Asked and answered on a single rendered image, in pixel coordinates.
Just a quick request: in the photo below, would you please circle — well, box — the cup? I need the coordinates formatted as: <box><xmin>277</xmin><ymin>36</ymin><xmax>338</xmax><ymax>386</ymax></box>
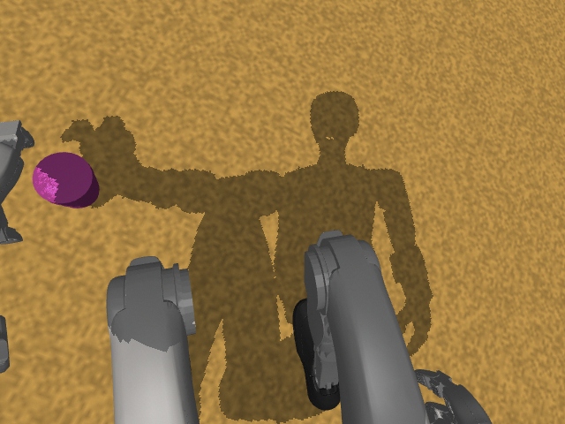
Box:
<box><xmin>33</xmin><ymin>152</ymin><xmax>100</xmax><ymax>208</ymax></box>

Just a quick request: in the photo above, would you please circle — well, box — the left robot hand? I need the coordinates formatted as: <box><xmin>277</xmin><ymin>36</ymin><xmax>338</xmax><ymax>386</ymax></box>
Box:
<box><xmin>0</xmin><ymin>120</ymin><xmax>34</xmax><ymax>245</ymax></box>

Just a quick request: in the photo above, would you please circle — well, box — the right robot hand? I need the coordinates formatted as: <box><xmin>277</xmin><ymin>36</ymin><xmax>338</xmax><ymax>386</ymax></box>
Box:
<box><xmin>415</xmin><ymin>369</ymin><xmax>493</xmax><ymax>424</ymax></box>

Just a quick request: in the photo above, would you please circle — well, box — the right robot foot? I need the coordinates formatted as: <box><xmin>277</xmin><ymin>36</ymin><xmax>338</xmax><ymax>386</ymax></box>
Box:
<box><xmin>292</xmin><ymin>299</ymin><xmax>340</xmax><ymax>411</ymax></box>

